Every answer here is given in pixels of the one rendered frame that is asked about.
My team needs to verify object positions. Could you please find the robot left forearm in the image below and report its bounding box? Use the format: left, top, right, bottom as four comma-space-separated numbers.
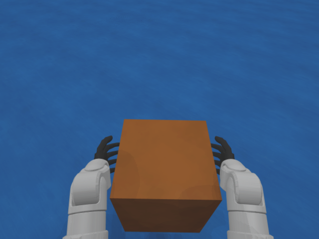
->
62, 159, 111, 239

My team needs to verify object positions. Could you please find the robot left hand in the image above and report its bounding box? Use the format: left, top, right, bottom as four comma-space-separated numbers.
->
94, 136, 120, 173

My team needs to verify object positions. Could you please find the carton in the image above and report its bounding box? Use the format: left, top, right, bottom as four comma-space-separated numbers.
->
110, 119, 222, 233

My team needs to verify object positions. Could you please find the robot right forearm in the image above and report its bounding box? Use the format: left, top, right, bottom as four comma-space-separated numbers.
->
220, 159, 274, 239

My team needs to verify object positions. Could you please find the robot right hand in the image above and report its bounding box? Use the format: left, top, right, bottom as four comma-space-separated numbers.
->
211, 136, 235, 175

